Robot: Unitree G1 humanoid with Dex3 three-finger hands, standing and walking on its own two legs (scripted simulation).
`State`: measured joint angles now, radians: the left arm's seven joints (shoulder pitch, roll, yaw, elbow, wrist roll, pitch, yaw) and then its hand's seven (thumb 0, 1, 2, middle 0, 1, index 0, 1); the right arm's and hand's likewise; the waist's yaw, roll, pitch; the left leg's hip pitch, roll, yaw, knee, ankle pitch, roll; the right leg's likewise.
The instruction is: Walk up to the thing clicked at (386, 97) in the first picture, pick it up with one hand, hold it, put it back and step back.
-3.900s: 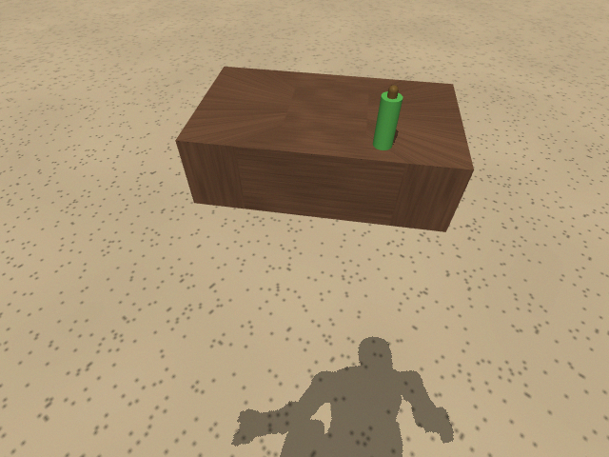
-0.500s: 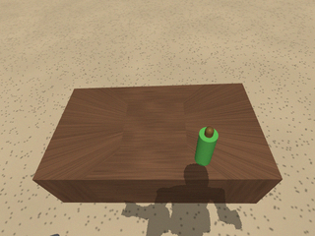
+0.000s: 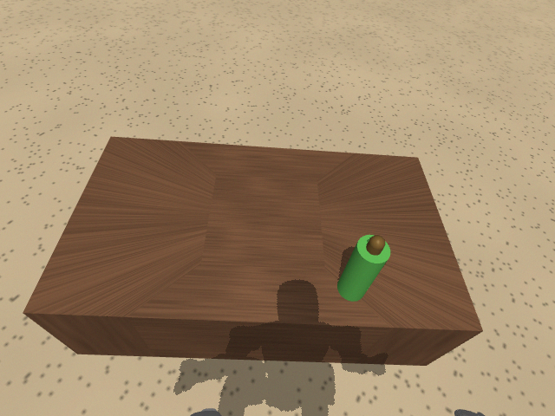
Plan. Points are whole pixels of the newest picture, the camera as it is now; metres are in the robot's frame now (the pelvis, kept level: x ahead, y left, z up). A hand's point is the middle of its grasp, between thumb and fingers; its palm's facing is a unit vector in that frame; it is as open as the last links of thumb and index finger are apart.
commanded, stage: walk up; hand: right
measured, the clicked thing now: (363, 266) +0.50 -0.23 -0.27
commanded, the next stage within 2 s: stand in 1.56 s
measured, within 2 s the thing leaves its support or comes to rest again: neither
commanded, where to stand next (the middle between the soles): +0.09 -0.03 m, yaw +0 degrees
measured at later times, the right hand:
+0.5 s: hand out of the picture +0.09 -0.27 -0.13, palm faces -0.02 +0.94 -0.35, open 7.4 cm
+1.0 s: hand out of the picture +0.11 -0.26 -0.13, palm faces +0.01 +0.94 -0.35, open 7.4 cm
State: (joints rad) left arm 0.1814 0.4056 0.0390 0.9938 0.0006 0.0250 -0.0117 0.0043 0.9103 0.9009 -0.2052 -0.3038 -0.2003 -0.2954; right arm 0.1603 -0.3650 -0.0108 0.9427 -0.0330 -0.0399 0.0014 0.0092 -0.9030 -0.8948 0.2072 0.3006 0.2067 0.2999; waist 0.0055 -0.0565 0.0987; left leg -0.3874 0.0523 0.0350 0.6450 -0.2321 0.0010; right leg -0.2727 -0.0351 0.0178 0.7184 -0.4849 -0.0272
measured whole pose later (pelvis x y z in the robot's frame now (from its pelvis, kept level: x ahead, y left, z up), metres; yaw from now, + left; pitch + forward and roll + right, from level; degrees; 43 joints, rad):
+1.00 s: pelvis +0.03 -0.01 +0.02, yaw -1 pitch -2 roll +0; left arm 0.08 0.36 0.01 1.14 0.01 0.01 -0.01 0.00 0.91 0.90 -0.20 -0.30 -0.20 -0.30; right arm 0.07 -0.34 0.00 1.14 -0.02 -0.03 0.00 0.01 -0.91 -0.90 0.20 0.30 0.20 0.30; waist -0.01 -0.01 0.05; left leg -0.20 0.05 0.06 0.38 -0.14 -0.02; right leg -0.05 -0.04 0.02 0.35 -0.26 0.04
